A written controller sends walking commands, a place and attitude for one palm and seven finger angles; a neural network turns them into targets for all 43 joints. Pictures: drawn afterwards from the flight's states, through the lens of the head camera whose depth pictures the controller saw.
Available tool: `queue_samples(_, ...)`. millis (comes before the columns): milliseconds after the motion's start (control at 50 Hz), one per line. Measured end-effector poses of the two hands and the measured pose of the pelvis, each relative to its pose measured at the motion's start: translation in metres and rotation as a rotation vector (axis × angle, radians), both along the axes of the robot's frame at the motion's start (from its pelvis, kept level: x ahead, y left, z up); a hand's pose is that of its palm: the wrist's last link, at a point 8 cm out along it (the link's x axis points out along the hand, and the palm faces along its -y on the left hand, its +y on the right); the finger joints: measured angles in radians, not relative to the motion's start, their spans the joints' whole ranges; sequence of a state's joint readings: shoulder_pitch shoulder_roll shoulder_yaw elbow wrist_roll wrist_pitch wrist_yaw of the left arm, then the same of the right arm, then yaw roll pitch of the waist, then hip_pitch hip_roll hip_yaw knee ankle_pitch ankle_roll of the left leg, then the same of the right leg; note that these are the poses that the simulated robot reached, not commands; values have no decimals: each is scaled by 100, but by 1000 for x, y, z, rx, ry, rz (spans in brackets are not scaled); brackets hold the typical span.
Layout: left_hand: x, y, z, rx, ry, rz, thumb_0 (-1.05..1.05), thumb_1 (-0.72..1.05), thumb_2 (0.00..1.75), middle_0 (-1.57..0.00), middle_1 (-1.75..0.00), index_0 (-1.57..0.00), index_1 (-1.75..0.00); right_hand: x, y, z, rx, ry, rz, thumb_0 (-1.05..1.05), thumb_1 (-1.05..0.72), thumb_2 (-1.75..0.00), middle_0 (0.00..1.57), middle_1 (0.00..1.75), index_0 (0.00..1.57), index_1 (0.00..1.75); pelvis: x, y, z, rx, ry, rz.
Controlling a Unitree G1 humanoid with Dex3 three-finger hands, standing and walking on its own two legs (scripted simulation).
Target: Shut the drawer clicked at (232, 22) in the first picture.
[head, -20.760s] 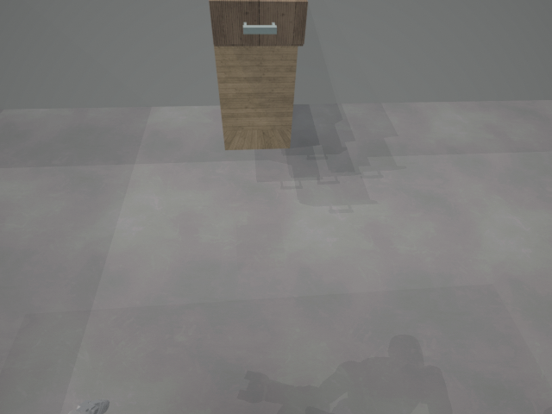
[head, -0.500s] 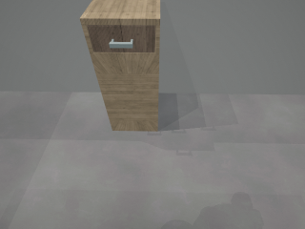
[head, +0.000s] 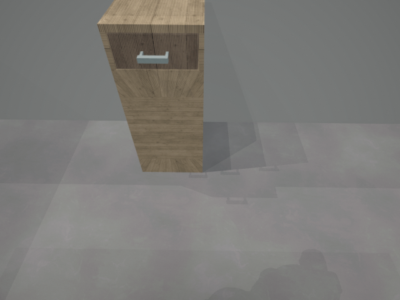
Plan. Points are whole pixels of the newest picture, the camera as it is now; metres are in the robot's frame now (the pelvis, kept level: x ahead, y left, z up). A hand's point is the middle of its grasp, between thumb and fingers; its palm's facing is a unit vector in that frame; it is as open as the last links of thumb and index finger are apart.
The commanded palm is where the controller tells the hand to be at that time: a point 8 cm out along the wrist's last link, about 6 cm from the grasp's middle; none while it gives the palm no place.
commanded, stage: look to check the result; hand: left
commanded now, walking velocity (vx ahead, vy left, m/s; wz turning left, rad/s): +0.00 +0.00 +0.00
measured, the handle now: (153, 56) +0.91 +0.22 +0.02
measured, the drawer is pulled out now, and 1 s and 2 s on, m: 0.00 0.00 0.00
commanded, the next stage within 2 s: stand and wait in 0.46 s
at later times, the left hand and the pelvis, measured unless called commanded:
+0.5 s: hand out of the picture +0.07 +0.21 -0.16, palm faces +0.00 -0.96 -0.28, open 7.4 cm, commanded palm none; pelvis +0.01 -0.01 +0.00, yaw +0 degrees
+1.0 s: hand out of the picture +0.10 +0.22 -0.15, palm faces -0.01 -0.95 -0.32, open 7.4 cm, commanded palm none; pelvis +0.03 -0.02 +0.00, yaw +0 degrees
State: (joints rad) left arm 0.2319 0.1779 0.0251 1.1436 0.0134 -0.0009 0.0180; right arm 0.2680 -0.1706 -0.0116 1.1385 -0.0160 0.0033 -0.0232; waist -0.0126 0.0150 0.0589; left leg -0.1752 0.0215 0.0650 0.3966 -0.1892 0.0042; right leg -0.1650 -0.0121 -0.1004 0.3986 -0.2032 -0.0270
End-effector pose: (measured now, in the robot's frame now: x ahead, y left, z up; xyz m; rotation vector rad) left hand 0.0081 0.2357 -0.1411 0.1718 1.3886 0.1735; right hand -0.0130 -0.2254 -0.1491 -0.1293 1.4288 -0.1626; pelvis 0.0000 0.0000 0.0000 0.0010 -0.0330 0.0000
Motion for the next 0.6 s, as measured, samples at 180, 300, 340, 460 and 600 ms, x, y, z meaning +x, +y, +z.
queue_samples(180, 9, 8, 5, 27, -9, -5, 1, 91, 90, -20, -30, -20, -30, 20, -18, 3, -29, -30, 18, 1, -91, -90, 20, 30, 20, 29, 5, -4, 1, 0, -1, 0)
queue_samples(300, 26, 13, 8, 44, -43, -18, 1, 91, 90, -20, -30, -20, -30, 39, -29, 6, -45, -66, 36, 1, -91, -90, 20, 30, 20, 29, 8, -7, 2, 0, -1, 2)
queue_samples(340, 32, 14, 10, 48, -56, -23, 1, 91, 90, -20, -30, -20, -30, 45, -32, 7, -50, -77, 42, 1, -91, -90, 20, 30, 20, 29, 9, -8, 2, 0, -1, 2)
queue_samples(460, 48, 17, 13, 60, -86, -37, 1, 91, 90, -20, -30, -20, -30, 60, -41, 10, -62, -103, 54, 1, -91, -90, 20, 30, 20, 29, 12, -10, 3, 1, 2, 1)
queue_samples(600, 64, 21, 18, 76, -108, -51, 1, 91, 90, -20, -30, -20, -30, 71, -50, 12, -76, -119, 61, 1, -91, -90, 21, 30, 21, 29, 16, -12, 4, 2, 5, 0)
